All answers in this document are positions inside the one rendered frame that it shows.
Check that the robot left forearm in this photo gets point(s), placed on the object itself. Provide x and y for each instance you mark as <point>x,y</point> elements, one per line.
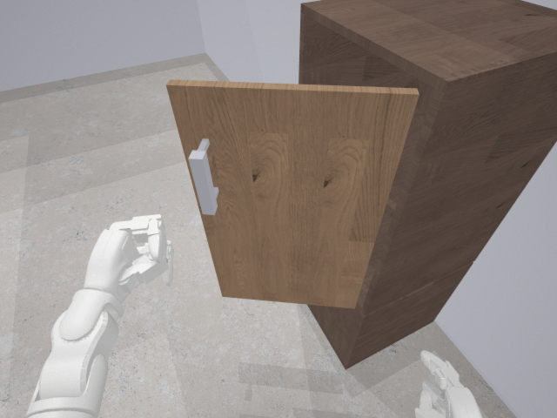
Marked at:
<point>72,381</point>

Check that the handle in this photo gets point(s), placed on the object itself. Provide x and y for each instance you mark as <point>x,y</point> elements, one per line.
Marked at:
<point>207,194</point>

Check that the right robot hand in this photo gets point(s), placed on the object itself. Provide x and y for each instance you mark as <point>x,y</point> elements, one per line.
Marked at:
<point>455,402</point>

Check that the cupboard door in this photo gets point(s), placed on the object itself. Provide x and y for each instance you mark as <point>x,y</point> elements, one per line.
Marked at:
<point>304,172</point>

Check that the left robot hand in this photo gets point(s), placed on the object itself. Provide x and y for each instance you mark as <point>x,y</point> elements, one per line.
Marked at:
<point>117,266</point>

